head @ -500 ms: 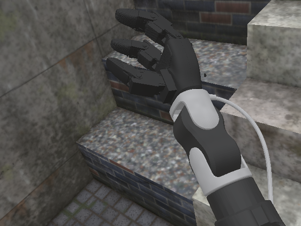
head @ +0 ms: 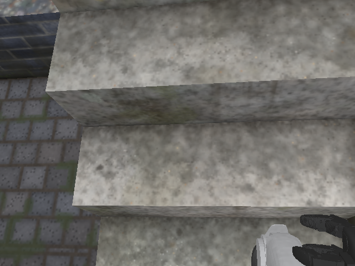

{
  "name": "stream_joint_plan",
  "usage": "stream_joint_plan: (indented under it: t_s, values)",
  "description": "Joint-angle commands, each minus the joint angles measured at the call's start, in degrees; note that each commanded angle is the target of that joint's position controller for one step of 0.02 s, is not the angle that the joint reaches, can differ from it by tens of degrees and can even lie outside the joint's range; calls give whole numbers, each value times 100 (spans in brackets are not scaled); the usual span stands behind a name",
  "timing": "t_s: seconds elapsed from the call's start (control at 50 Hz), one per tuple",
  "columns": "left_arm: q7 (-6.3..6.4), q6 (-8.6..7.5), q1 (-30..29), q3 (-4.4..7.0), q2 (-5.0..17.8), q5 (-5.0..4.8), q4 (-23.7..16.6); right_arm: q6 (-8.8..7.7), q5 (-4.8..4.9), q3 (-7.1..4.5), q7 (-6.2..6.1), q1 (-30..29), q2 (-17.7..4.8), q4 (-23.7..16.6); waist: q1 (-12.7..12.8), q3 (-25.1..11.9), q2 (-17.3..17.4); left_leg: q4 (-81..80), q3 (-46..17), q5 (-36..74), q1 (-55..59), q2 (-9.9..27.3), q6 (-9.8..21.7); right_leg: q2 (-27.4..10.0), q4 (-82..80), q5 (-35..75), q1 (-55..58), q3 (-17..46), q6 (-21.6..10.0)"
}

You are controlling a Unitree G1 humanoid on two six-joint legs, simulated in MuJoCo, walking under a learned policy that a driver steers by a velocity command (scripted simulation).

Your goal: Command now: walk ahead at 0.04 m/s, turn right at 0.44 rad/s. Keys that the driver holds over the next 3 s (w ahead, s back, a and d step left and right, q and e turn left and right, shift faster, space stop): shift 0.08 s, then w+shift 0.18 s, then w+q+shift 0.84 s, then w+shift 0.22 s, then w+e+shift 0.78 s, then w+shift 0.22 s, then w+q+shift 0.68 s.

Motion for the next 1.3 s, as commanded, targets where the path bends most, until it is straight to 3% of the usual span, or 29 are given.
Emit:
stream_joint_plan:
  t_s: [0.02,0.04,0.06,0.08,0.1,0.12,0.14,0.16,0.18,0.22,0.26,0.3,0.34,0.36,0.38,0.4,0.44,0.5,0.62,0.88,0.96,1.02,1.04,1.06,1.08,1.1,1.12,1.18,1.3]
  values:
    - [339,75,917,615,1623,105,-603,177,-127,-7,309,572,-351,160,-553,-3321,-1066,-2695,1056,2535,2189,741,744,-592,34,366,517,1336,678]
    - [314,67,1027,434,1219,13,-486,184,-591,120,300,-340,-185,126,-273,-2390,498,-4053,1068,3723,1154,899,1175,178,2643,711,354,65,1143]
    - [361,58,1079,254,589,22,-552,150,-709,273,219,-197,252,199,-576,-2030,667,-4390,1496,4007,248,1003,1158,306,5505,-182,-13,-193,1189]
    - [342,96,1176,158,141,31,-506,46,-826,588,115,-741,314,309,-63,-1752,316,-2874,1721,4705,-163,1109,699,484,8133,-358,-1395,164,1193]
    - [288,17,1670,10,167,38,-953,-138,-728,528,130,-1414,-364,-86,844,-1792,500,-2453,1295,5864,-1168,1900,638,-229,7600,350,-1504,669,1146]
    - [221,-14,2152,-7,572,73,-465,-214,-659,380,-42,-744,-583,-97,307,-2265,-139,-2979,707,4753,-627,2420,993,-511,7210,1818,-1025,1024,1257]
    - [287,51,2035,28,988,-84,-772,-374,-780,184,-253,-109,-1391,-376,-137,-2715,682,-4391,-1736,185,-712,3697,1966,-1279,7096,2741,-634,1150,1449]
    - [305,153,1190,327,2010,52,-563,-452,-586,354,-539,-127,-503,-596,-692,-2243,-811,-4308,-1698,-1004,-321,2985,1774,-1362,5940,3080,-749,1194,1747]
    - [268,233,132,383,2270,118,-761,-448,-635,440,-687,176,-449,-654,-1095,-1965,-1202,-3975,-1420,-806,173,2563,1721,-1426,4672,3442,-854,1195,1781]
    - [125,246,-233,113,1444,281,-878,-610,-776,513,-800,355,-261,-842,-1102,-2323,-969,-3499,-718,-779,307,2105,1563,-1834,2019,3615,457,1172,1578]
    - [-175,56,-350,-201,538,244,-686,-802,-692,451,-755,677,-215,-685,-1116,-2033,-206,-3869,921,-605,-813,1351,999,-1816,-1741,2290,2905,32,1095]
    - [-456,-181,9,-305,190,169,-385,-979,-558,457,-617,1114,-54,-749,-1233,-2042,-33,-3762,593,10,-575,1575,1035,-1480,-3481,1334,4096,-459,826]
    - [-638,-348,817,-240,606,130,210,-1101,-371,338,-587,1475,-138,-1045,-1396,-1519,-386,-2453,773,-778,-463,1246,751,-1474,-4885,2376,4011,-323,566]
    - [-622,-429,1146,-142,1171,161,297,-1227,-528,404,-485,1621,252,-1265,-1608,-1840,-2228,-645,1316,-1324,-2124,601,141,-2452,-4019,5178,5272,854,266]
    - [-717,-485,2021,100,1860,128,633,-1313,-421,325,-540,1304,147,-1332,-885,-2140,-3700,1021,1717,-1047,-2644,238,-169,-3506,-5316,2757,4275,2688,-848]
    - [-722,-643,1800,104,1905,354,462,-1321,-165,119,-646,495,-200,-1474,-535,-1038,-2800,2636,838,-597,-3251,433,-47,-3674,-5935,439,3279,3090,-1199]
    - [-463,-751,973,40,1685,246,402,-1322,-96,188,-550,626,326,-1308,-1039,-476,-2674,3050,387,443,-4026,575,279,-3334,-6054,643,3251,2300,-697]
    - [-219,-904,1009,14,1576,232,551,-1235,-416,-22,-393,1292,244,-1094,-1342,-1231,-1782,3380,359,1894,-3797,405,427,-3133,-5867,2289,3920,1199,-350]
    - [-60,-924,968,33,1572,253,657,-1107,-383,-184,-335,869,137,-1301,-1242,-1711,-1602,2032,678,2450,-3562,436,172,-3132,-5977,3296,4509,158,-43]
    - [-132,-866,1084,200,2001,309,868,-1063,-294,-193,17,123,-28,-1516,-903,-1327,-1670,740,1101,1863,-4079,1036,212,-3543,-5982,2926,5659,-482,-251]
    - [-222,-765,326,206,2215,395,820,-912,-267,-113,44,631,-2,-1565,-1520,-1648,-1962,958,1535,866,-2838,1105,412,-3586,-5528,4589,5391,-1236,-118]
    - [-405,-631,-370,196,2330,233,592,-928,-71,-526,-36,1914,-674,-1139,-2390,-2363,-2073,-169,2612,201,-69,60,775,-2795,-3432,9079,4662,-1870,-37]
    - [-456,-575,-889,187,2259,20,474,-977,-156,-680,-68,3074,-807,-762,-3074,-2679,-1984,-1597,2698,1377,1161,-90,1137,-2672,-1887,9652,4304,-1893,76]
    - [-499,-649,-1502,95,1918,-95,42,-1057,-391,-740,-76,4437,-968,-52,-3570,-2089,-887,-3094,2074,2489,2188,53,1585,-2322,865,5790,2517,-1583,313]
    - [-488,-898,-1238,-187,760,73,-246,-1100,-452,-630,-24,3493,-1376,17,-2225,-947,1146,-1724,545,5741,2402,544,1693,-1465,4037,1118,-700,-1194,536]
    - [-498,-1275,-140,-243,871,287,-321,-1208,-359,-416,-25,3112,-1204,-256,-1727,-2779,927,-2282,-1413,6720,2581,1258,2610,-1438,4663,1626,-941,163,505]
    - [-540,-1350,436,-149,1315,126,44,-1128,-432,-474,32,3654,-1098,64,-1746,-3505,-202,-3417,-2429,4139,2703,2060,3009,-1426,4550,2210,-811,296,606]
    - [-526,-1035,62,-256,1009,4,-109,-1064,-318,-186,-7,2669,-494,33,-1266,-2197,-1047,-3645,-1606,1045,839,1672,2249,-1973,4326,2753,-980,124,754]
    - [-620,-878,-1309,-598,-7,-174,-741,-998,-519,160,-220,3819,118,1168,-1765,-921,-766,-3646,-1043,2293,1745,1884,1720,-1582,8506,1352,-4605,131,442]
